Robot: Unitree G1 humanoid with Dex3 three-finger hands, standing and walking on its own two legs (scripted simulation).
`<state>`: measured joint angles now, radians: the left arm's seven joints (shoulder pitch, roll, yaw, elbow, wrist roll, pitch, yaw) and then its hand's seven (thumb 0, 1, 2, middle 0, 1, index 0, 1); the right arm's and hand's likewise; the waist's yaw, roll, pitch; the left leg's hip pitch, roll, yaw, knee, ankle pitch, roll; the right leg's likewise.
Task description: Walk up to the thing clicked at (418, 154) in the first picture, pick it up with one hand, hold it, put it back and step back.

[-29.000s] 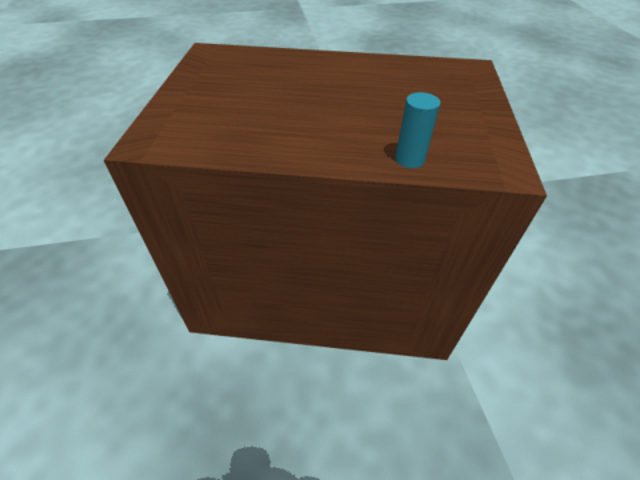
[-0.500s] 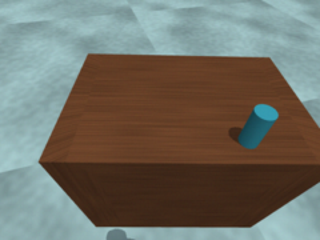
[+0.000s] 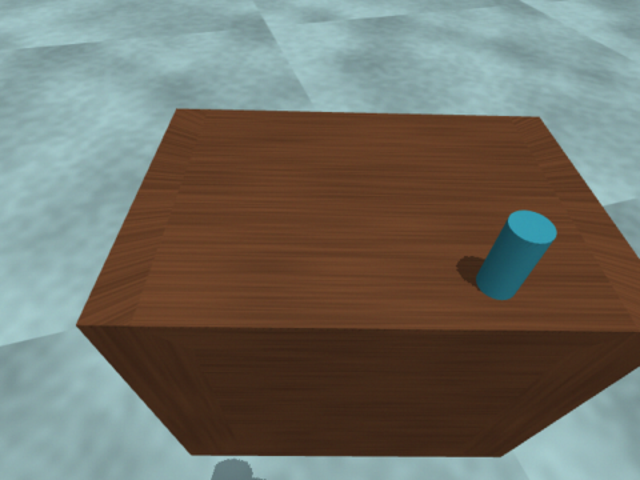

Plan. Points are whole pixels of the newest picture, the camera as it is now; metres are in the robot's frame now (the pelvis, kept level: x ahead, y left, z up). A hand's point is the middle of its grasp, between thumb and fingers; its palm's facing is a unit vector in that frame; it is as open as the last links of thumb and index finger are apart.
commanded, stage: stand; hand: right
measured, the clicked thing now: (512, 257) +0.42 -0.29 +0.03
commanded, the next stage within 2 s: step back in 0.32 s
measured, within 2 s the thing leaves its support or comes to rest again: neither
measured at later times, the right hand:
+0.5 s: hand out of the picture +0.07 -0.27 -0.17, palm faces -0.01 +0.93 -0.36, open 7.4 cm
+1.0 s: hand out of the picture -0.03 -0.26 -0.18, palm faces -0.16 +0.91 -0.39, open 7.4 cm
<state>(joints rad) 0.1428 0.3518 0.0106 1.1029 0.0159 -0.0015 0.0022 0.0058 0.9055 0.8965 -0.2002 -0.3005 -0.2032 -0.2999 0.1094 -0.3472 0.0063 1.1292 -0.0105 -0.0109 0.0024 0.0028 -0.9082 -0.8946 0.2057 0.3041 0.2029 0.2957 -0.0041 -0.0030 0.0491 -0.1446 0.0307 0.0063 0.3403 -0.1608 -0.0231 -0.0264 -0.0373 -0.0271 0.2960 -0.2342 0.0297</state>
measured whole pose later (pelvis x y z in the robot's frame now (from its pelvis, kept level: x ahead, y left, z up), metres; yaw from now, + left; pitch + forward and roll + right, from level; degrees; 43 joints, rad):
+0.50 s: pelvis -0.04 -0.01 -0.01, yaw +0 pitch -2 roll +0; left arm 0.10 0.39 0.05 1.00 -0.01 0.04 0.01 0.01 0.91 0.90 -0.20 -0.30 -0.20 -0.30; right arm 0.05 -0.38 -0.03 1.02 0.01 0.03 0.01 0.00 -0.91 -0.89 0.21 0.30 0.20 0.30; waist -0.01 0.00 0.15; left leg -0.29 0.04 -0.01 0.50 -0.18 -0.02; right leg -0.24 -0.02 -0.02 0.60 -0.29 -0.02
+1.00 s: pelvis -0.15 +0.00 -0.03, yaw +5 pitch -2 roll +1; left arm 0.10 0.39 0.06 0.83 0.01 0.06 0.03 0.01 0.90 0.90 -0.20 -0.30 -0.21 -0.30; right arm 0.11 -0.38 -0.04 0.91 -0.03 0.05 0.01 0.00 -0.91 -0.89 0.21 0.30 0.20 0.30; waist 0.01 -0.02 0.23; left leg -0.27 -0.02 -0.03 0.69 -0.37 0.01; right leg -0.44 -0.03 0.04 0.86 -0.47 -0.01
